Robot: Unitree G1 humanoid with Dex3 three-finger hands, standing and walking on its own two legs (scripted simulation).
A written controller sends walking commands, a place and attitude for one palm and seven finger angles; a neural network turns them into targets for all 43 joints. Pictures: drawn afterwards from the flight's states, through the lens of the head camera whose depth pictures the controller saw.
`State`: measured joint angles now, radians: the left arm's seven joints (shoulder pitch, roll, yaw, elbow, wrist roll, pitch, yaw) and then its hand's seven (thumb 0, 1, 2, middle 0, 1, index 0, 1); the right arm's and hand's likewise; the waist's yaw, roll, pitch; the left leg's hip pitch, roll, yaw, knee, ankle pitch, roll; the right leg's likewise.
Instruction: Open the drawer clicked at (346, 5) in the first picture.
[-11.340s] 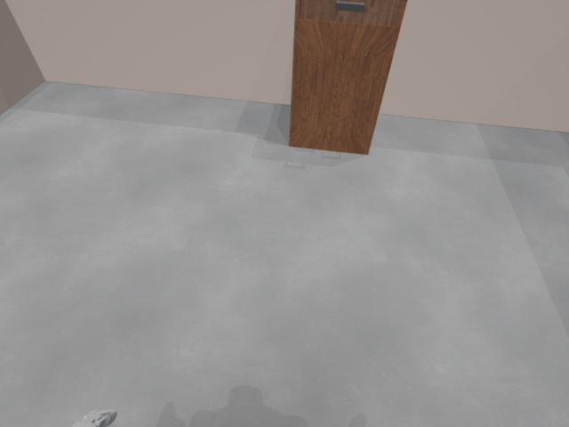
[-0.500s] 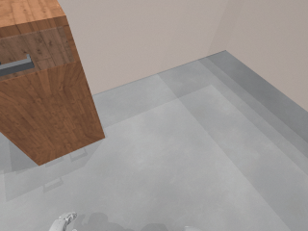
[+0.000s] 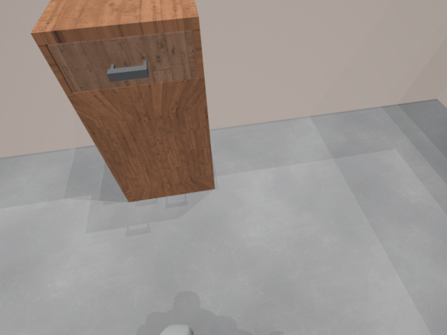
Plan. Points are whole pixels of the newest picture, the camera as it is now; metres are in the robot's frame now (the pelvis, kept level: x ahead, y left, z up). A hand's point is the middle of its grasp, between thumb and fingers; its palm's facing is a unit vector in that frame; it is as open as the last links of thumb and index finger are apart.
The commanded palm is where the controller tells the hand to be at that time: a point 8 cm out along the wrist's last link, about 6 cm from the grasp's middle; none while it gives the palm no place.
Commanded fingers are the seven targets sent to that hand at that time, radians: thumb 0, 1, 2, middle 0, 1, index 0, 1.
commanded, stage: turn to face it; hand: left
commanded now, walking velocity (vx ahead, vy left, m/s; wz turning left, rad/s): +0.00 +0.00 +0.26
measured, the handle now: (128, 69) +0.82 +0.35 +0.01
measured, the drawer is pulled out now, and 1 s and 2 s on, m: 0.00 0.00 0.00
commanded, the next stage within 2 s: take the last steps up to it in 0.12 s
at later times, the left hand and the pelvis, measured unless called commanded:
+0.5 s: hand out of the picture +0.04 +0.24 -0.16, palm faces +0.09 -0.98 -0.20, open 7.4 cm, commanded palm none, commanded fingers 0.00 0.90 0.90 -0.20 -0.30 -0.20 -0.30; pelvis +0.01 +0.04 +0.01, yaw +5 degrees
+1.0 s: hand out of the picture +0.02 +0.14 -0.16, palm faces +0.22 -0.96 -0.15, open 7.3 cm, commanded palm none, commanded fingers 0.00 0.90 0.90 -0.20 -0.30 -0.20 -0.30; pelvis +0.13 +0.01 +0.00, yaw +8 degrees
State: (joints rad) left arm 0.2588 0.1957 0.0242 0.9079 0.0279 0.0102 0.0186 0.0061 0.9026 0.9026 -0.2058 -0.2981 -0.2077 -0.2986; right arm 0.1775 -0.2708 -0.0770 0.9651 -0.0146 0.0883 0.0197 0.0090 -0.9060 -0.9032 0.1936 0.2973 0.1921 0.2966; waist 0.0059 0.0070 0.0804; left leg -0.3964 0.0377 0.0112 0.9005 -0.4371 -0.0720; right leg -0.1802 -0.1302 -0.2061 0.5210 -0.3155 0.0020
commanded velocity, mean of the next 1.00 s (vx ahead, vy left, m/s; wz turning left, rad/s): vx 0.24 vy -0.04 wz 0.08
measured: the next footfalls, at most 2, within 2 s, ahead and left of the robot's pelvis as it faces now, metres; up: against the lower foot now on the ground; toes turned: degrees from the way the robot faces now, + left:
left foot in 0.10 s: +0.03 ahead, +0.14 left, +0.00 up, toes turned +6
right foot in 0.64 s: +0.09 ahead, -0.10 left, +0.00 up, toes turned -1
